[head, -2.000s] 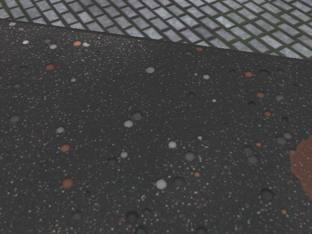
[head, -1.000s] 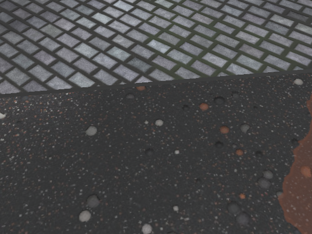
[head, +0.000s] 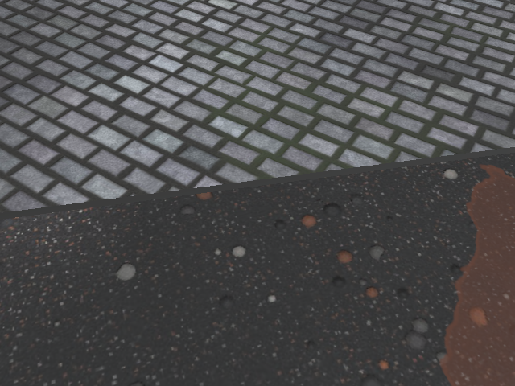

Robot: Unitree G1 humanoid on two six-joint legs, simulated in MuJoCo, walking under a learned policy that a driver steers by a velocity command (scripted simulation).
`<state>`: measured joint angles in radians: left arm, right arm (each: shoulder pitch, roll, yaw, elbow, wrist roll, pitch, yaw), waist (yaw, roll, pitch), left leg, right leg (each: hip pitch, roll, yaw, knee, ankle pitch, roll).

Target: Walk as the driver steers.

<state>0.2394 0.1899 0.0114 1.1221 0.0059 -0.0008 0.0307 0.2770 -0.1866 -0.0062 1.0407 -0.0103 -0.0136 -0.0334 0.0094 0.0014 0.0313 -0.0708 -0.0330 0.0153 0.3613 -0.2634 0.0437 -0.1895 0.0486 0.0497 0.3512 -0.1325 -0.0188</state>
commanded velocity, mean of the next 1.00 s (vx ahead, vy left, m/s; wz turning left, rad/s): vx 0.00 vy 0.00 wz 0.00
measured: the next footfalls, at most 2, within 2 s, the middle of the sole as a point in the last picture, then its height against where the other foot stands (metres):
right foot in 1.44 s outside the picture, level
left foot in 1.98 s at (253, 358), level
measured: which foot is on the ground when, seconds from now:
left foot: down 0.00-1.00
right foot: down 0.00-1.00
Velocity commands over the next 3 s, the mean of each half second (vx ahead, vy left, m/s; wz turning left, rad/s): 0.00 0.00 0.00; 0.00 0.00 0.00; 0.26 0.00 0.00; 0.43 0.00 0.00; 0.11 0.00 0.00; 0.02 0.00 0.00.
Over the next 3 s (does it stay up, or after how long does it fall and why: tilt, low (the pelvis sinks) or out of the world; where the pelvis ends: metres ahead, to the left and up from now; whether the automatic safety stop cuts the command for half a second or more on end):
stays up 0.56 -0.05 0.00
